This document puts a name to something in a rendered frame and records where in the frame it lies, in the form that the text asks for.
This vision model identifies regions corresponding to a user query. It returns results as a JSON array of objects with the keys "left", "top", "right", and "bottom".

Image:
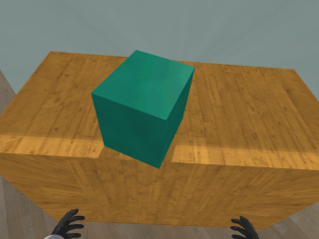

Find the robot left hand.
[{"left": 51, "top": 208, "right": 86, "bottom": 239}]

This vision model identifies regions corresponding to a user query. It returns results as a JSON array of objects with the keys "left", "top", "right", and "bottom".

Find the carton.
[{"left": 91, "top": 50, "right": 195, "bottom": 169}]

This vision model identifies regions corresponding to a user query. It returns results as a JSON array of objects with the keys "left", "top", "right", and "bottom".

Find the robot right hand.
[{"left": 230, "top": 216, "right": 259, "bottom": 239}]

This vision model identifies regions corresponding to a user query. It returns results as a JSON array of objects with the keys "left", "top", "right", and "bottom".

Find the pedestal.
[{"left": 0, "top": 51, "right": 319, "bottom": 230}]

